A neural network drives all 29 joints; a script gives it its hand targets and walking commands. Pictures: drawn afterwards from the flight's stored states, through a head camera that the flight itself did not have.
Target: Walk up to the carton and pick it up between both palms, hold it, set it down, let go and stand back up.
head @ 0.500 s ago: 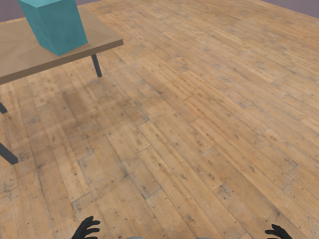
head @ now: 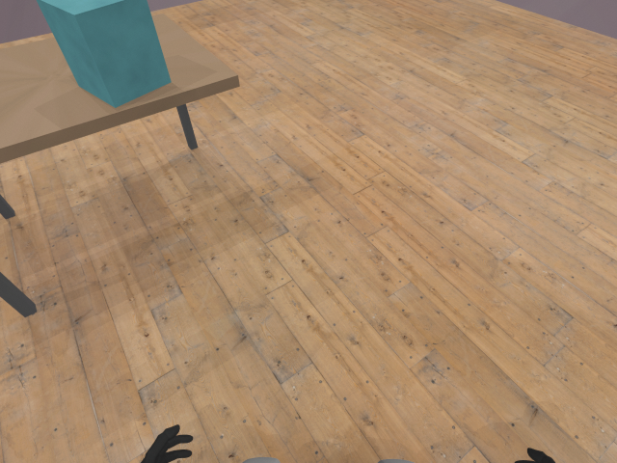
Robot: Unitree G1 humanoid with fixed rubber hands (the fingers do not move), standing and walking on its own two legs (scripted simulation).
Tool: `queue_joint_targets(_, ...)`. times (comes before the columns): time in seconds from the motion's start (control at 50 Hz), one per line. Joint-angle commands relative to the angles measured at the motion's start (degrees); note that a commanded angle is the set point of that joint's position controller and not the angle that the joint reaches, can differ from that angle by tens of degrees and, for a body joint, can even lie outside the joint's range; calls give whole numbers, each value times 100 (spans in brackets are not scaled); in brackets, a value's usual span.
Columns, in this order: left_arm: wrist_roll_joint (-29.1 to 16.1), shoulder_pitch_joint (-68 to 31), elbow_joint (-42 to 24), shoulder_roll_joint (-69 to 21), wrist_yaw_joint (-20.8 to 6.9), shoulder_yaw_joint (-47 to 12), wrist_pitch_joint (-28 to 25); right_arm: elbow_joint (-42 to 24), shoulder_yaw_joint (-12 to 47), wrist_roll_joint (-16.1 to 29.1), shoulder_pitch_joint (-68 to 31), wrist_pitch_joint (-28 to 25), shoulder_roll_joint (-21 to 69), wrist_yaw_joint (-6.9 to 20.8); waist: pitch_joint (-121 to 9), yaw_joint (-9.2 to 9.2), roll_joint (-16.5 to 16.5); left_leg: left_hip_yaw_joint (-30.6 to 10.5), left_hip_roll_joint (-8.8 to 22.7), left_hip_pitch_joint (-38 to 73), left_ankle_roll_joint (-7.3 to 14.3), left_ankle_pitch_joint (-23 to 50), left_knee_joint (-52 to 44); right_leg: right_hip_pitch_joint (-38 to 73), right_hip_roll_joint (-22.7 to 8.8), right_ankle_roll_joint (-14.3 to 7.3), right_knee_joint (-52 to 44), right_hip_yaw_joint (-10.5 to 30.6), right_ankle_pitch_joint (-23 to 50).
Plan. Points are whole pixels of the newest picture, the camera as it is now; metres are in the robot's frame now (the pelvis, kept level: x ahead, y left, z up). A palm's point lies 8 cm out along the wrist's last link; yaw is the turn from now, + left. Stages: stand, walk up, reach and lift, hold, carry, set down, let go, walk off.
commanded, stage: walk up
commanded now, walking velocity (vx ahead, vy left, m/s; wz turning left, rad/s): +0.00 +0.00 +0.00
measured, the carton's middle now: (109, 43) +1.17 +0.63 +0.03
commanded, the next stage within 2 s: none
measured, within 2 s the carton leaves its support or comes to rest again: neither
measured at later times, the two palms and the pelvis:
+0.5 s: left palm out of the picture +0.13 +0.41 -0.11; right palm out of the picture +0.13 -0.21 -0.08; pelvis +0.04 +0.11 -0.01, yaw +6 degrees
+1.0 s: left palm (41, 393) +0.23 +0.43 -0.10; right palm (441, 359) +0.27 -0.17 -0.08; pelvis +0.16 +0.12 +0.01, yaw +13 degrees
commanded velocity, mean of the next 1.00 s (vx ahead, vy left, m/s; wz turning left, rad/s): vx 0.00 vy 0.00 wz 0.00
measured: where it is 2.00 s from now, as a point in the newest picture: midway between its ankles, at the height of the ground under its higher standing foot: (245, 411)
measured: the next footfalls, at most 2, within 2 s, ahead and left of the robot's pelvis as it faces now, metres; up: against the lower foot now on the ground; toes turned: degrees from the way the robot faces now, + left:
left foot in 0.38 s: +0.12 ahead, +0.19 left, +0.00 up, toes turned +5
right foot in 1.00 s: +0.32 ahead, +0.04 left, +0.00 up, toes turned +12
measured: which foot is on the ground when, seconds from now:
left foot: down 0.00-0.12, up 0.14-0.36, down 0.38-1.00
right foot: down 0.00-0.38, up 0.40-0.98, down 1.00-1.00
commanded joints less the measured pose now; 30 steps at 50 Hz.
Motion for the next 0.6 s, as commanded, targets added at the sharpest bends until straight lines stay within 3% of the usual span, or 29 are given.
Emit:
queue_joint_targets(0.0, 48, -503, 126, 1819, 63, 440, -230, -290, -264, 38, -396, -99, -1115, -28, -175, -82, -253, -675, 452, 288, 412, 883, -1251, 92, -600, -442, -1573, 993, 479)
queue_joint_targets(0.02, 28, -539, 162, 1798, 62, 470, -206, -345, -217, 2, -515, -108, -1139, -15, 68, -4, -79, -780, 485, 97, 449, 881, -1273, 14, -632, -513, -1665, 1108, 486)
queue_joint_targets(0.04, 41, -629, 106, 1939, 94, 521, -217, -296, -211, 23, -482, -78, -1081, -14, 92, 13, -147, -831, 454, -36, 405, 782, -1258, 27, -701, -513, -1667, 1205, 368)
queue_joint_targets(0.06, 131, 169, -317, 2651, 4, 955, -368, -804, -512, -101, -68, -27, -1671, 251, -442, 412, -357, -1264, 358, -1454, 663, -905, -782, 1602, -946, -684, -1696, 1129, -1726)
queue_joint_targets(0.08, 193, 632, -30, 2872, 46, 1042, -449, -915, -537, -159, -533, 35, -1455, 341, 50, 644, -965, -669, 96, -2762, 474, -1206, 99, 2251, -1740, -1091, -2521, 2236, -2988)
queue_joint_targets(0.1, 195, 645, -128, 3062, 73, 1110, -504, -994, -474, -258, -435, 82, -1347, 355, -3, 607, -1101, -319, 243, -3084, 230, -832, 1415, 2269, -2773, -1467, -3140, 3242, -3203)
queue_joint_targets(0.12, 201, 309, -263, 3056, 78, 1102, -519, -1045, -555, -264, -526, 121, -1504, 385, 318, 543, -730, -426, 629, -3124, 106, -621, 1744, 1724, -3029, -1597, -3148, 3091, -2948)
queue_joint_targets(0.14, 211, 73, -337, 2929, 81, 1107, -543, -991, -567, -266, -194, 150, -1520, 421, 498, 268, -466, -495, 667, -2885, 90, -403, 1873, 1306, -2923, -1546, -3166, 3026, -2956)
queue_joint_targets(0.16, 206, 56, -263, 2796, 79, 993, -569, -947, -636, -203, -54, 147, -1531, 467, 574, 259, -498, -507, 754, -2716, 76, -403, 1846, 1294, -2741, -1436, -3081, 2537, -2582)
queue_joint_targets(0.18, 225, 96, -260, 2831, 63, 1042, -583, -990, -682, -200, -77, 178, -1662, 511, 621, 227, -403, -497, 745, -2374, 17, -354, 1742, 863, -2575, -1448, -3037, 2417, -2397)
queue_joint_targets(0.2, 227, 0, -259, 2841, 52, 1035, -595, -1083, -624, -124, -160, 157, -1474, 588, 720, 299, -596, -408, 690, -2271, 33, -459, 1550, 811, -2451, -1468, -2990, 2146, -2154)
queue_joint_targets(0.22, 251, -173, -337, 2840, 53, 1010, -600, -1037, -693, -79, 42, 146, -1504, 603, 842, 167, -1087, -251, 690, -2025, 36, -460, 1346, 484, -2208, -1381, -2978, 1692, -2059)
queue_joint_targets(0.24, 277, -288, -401, 2839, 25, 1019, -587, -977, -702, -70, 54, 132, -1446, 640, 857, 104, -1274, -157, 639, -1778, -38, -464, 1184, 351, -2096, -1329, -2875, 1425, -1805)
queue_joint_targets(0.26, 226, -164, -423, 2862, 16, 995, -565, -1090, -672, -35, 60, 112, -1414, 635, 899, 159, -1228, 68, 529, -1767, -62, -574, 952, 328, -2000, -1311, -2738, 1037, -1694)
queue_joint_targets(0.28, 302, -179, -402, 2988, -15, 1004, -544, -1028, -728, -1, 30, 133, -1485, 651, 585, 208, -1515, 195, 493, -1570, -6, -713, 876, 367, -2009, -1295, -2621, 1027, -1836)
queue_joint_targets(0.32, 301, -927, -501, 3005, -66, 1004, -495, -833, -810, -12, 903, 149, -1465, 610, 712, -343, -1968, 404, 435, -500, 42, -592, -88, -301, -1657, -1081, -2142, 447, -2020)
queue_joint_targets(0.34, 305, -1283, -641, 2751, -74, 857, -403, -611, -864, 56, 1595, 66, -1654, 563, 289, -726, -1055, 214, 148, 753, 54, 68, -861, -881, -1183, -774, -787, -217, -1830)
queue_joint_targets(0.36, 308, -1198, -611, 2164, -72, 699, -372, -218, -1071, 35, 2446, 17, -1976, 453, 252, -1093, 1031, -547, 26, 1430, 106, -599, -1794, -1336, -370, -465, 1747, -859, -1338)
queue_joint_targets(0.38, 247, -1188, -934, 1553, -60, 524, -384, -349, -1114, -98, 2598, -96, -2476, 343, 342, -987, 2292, -3839, 1213, 1757, 409, -904, -2962, -3044, 130, -93, 3280, -420, -1396)
queue_joint_targets(0.4, 125, -955, -730, 1980, 4, 517, -366, -546, -1055, -52, 1845, -90, -2453, 305, 452, -560, 1410, -4955, 1586, 1316, 821, -1714, -3529, -2961, 171, -153, 3123, 138, -1184)
queue_joint_targets(0.42, 116, -666, -728, 2260, -28, 612, -375, -937, -1091, 5, 1069, -62, -2690, 293, 344, -330, 1122, -6107, 1919, 1046, 1147, -2895, -4052, -2829, 90, -293, 3157, 481, -1271)
queue_joint_targets(0.44, 93, -812, -596, 2481, -30, 601, -404, -897, -1010, 85, 763, -54, -2571, 281, 861, -280, 335, -5418, 1644, 643, 1084, -2580, -3762, -2746, -199, -211, 3126, 533, -694)
queue_joint_targets(0.46, 55, -322, -418, 2428, -14, 631, -367, -1062, -970, 60, 685, -91, -2359, 263, 414, -62, 357, -4651, 1381, 1015, 634, -1646, -3337, -2270, -311, -230, 2855, 585, -400)
queue_joint_targets(0.48, 41, -478, -305, 2242, -38, 564, -371, -993, -891, 7, 597, -89, -2055, 230, 717, -99, 652, -3651, 1018, 849, 561, -201, -3050, -2247, -370, -170, 2442, 443, -97)
queue_joint_targets(0.5, 37, -239, -386, 2250, -39, 589, -345, -1031, -883, 12, 838, -124, -2067, 220, 134, -120, 845, -3380, 985, 1243, 438, 898, -2737, -2058, -379, -178, 2298, 419, 22)
queue_joint_targets(0.52, 28, -181, -320, 2241, -18, 579, -357, -906, -897, 23, 1028, -127, -1953, 196, -154, -155, 951, -3133, 890, 1682, 403, 1479, -2474, -1920, -361, -85, 2074, 343, 87)
queue_joint_targets(0.54, 0, -129, -335, 2333, 12, 534, -320, -1063, -909, 63, 1097, -126, -1957, 180, -309, -227, 980, -3083, 800, 1988, 345, 1610, -2459, -1981, -305, -112, 1817, 252, 67)
queue_joint_targets(0.56, 52, -371, -327, 2278, 18, 585, -326, -1042, -879, 91, 1258, -144, -1821, 170, -226, -319, 907, -3391, 930, 2247, 549, 1790, -2426, -2132, -226, -61, 1654, 338, -83)
queue_joint_targets(0.58, 65, -328, -400, 2371, 37, 573, -318, -1061, -916, 135, 1461, -147, -1899, 151, -489, -377, 572, -3317, 1055, 2518, 563, 1779, -2330, -2194, -280, -75, 1573, 362, -89)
